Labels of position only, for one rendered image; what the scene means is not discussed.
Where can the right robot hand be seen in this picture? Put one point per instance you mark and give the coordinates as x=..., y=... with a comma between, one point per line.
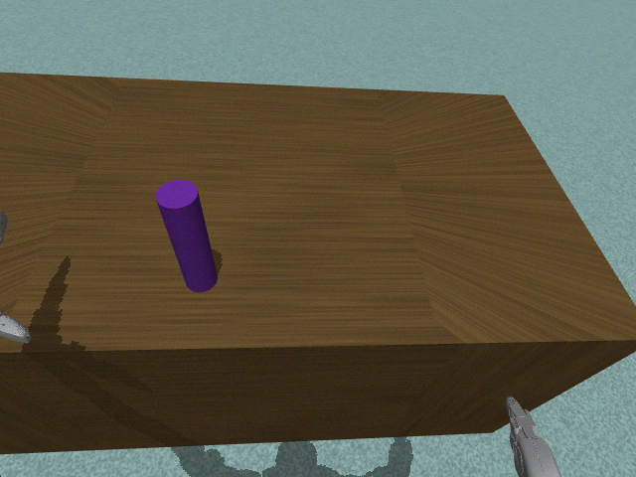
x=533, y=457

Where can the can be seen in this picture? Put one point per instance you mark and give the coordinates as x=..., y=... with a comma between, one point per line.
x=181, y=210

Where can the left robot hand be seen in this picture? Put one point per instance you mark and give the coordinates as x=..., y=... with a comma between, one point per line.
x=10, y=328

